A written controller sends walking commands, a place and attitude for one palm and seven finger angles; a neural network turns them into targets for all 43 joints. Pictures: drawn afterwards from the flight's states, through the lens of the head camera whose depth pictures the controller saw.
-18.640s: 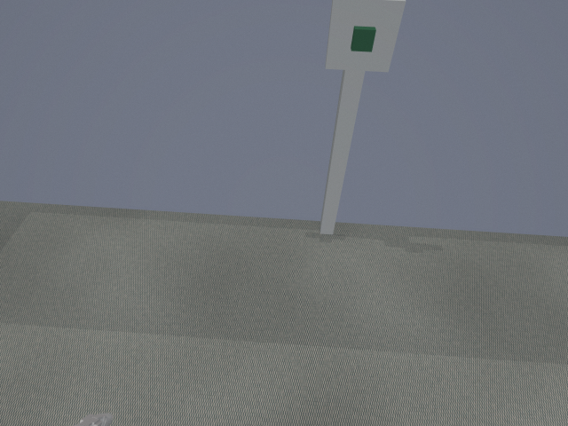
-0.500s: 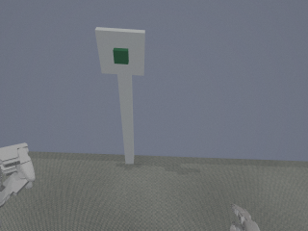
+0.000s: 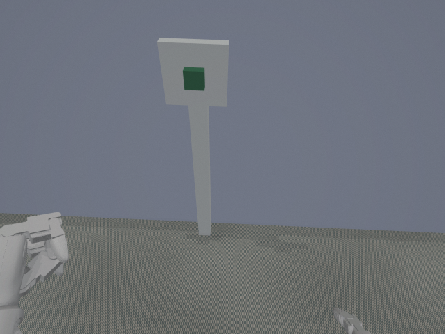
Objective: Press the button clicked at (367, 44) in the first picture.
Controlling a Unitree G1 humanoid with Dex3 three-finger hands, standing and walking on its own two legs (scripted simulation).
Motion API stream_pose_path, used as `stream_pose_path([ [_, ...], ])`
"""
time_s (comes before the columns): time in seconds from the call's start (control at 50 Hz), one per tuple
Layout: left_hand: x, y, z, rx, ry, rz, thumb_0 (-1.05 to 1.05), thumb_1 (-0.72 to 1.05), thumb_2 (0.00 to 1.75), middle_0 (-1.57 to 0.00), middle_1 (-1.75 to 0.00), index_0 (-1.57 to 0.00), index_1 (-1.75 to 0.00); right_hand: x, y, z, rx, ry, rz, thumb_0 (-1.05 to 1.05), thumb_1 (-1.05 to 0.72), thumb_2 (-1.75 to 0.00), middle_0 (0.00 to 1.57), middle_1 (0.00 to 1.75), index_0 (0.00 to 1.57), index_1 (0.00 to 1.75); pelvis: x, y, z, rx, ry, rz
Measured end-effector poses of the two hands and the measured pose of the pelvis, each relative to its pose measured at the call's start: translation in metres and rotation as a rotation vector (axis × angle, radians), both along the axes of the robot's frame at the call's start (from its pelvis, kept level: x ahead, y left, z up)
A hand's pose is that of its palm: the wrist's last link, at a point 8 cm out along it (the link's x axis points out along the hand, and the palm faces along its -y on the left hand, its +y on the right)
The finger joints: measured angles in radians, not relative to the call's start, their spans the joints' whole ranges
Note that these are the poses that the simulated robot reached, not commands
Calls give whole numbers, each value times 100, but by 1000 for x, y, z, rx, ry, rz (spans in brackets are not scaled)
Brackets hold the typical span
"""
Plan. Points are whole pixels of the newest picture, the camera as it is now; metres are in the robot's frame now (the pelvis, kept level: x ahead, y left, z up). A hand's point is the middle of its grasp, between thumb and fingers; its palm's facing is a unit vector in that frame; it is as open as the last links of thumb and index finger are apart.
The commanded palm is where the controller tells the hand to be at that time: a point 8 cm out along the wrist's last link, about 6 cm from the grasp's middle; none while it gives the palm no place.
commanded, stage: let the arm hang, fingers relaxed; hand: left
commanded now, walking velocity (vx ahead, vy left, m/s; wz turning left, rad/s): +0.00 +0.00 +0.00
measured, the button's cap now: (194, 78) +0.72 +0.13 +0.13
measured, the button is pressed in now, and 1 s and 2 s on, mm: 0 0 0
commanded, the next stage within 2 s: stand and wait in 1.06 s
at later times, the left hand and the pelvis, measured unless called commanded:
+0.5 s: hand out of the picture -0.09 +0.21 -0.16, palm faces +0.05 -0.98 -0.22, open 5.1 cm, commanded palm none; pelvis -0.01 +0.02 +0.01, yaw +1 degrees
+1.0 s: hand out of the picture -0.04 +0.15 -0.17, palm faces +0.06 -0.99 -0.13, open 7.4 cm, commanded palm none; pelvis -0.02 +0.01 +0.01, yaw +0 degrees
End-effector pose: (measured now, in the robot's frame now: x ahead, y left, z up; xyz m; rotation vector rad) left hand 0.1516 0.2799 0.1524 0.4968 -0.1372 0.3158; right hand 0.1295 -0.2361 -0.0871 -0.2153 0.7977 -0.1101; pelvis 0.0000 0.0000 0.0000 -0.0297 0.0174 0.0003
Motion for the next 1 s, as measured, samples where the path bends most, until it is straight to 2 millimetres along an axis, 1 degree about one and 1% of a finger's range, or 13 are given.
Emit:
stream_pose_path([
  [0.04,14,14,-61,-81,222,46,1,89,90,-129,-149,-129,-148,-1,-7,-16,-11,52,5,1,-90,-90,20,30,20,30,-1,7,-7,5,6,15],
  [0.08,13,18,-132,-191,488,104,0,89,90,-126,-147,-127,-146,-5,-10,-27,-23,103,-7,1,-91,-90,20,30,20,30,-3,12,-11,17,5,18],
  [0.14,-18,0,-220,-338,865,142,1,90,90,-119,-140,-120,-140,-19,-8,-30,-34,167,-27,1,-91,-90,20,30,20,30,-5,13,-9,23,-6,14],
  [0.2,-69,-34,-274,-452,1151,125,1,91,90,-111,-132,-111,-131,-40,-3,-27,-41,248,-50,1,-91,-90,20,30,20,30,-6,12,-4,24,-18,10],
  [0.24,-102,-38,-290,-465,1267,176,2,90,90,-103,-128,-105,-125,-57,2,-26,-43,313,-61,1,-91,-90,20,30,20,30,-6,10,0,21,-23,11],
  [0.3,-146,-31,-297,-516,1383,252,2,90,90,-93,-119,-94,-115,-82,10,-28,-39,418,-68,1,-91,-90,20,30,20,30,-7,10,4,13,-27,16],
  [0.4,-206,-24,-290,-528,1539,325,2,90,90,-76,-98,-77,-96,-119,25,-38,-5,547,-90,1,-92,-90,20,30,20,30,-8,17,9,11,-34,16],
  [0.46,-230,-24,-284,-527,1600,356,1,90,90,-66,-86,-67,-84,-135,33,-43,20,589,-103,1,-92,-90,20,30,20,30,-10,20,10,14,-40,14],
  [0.52,-244,-27,-280,-529,1631,372,1,90,90,-56,-73,-56,-72,-148,40,-48,46,616,-112,1,-92,-90,20,30,20,30,-11,23,11,18,-45,11],
  [0.6,-248,-34,-280,-537,1634,370,1,90,90,-42,-57,-42,-56,-162,48,-52,74,637,-121,1,-91,-90,20,30,20,30,-14,24,11,23,-49,9],
  [0.72,-235,-49,-285,-557,1590,331,1,90,90,-27,-40,-27,-39,-174,55,-55,103,650,-133,0,-91,-90,20,30,20,30,-17,21,11,28,-50,7],
  [0.88,-211,-70,-291,-578,1528,272,1,90,90,-21,-32,-21,-31,-183,53,-55,116,647,-157,0,-91,-90,20,30,20,30,-19,14,10,28,-52,4],
  [1.0,-202,-79,-293,-585,1510,255,1,90,90,-20,-31,-20,-30,-188,48,-54,113,653,-170,0,-91,-90,20,30,20,30,-19,9,9,26,-53,4],
])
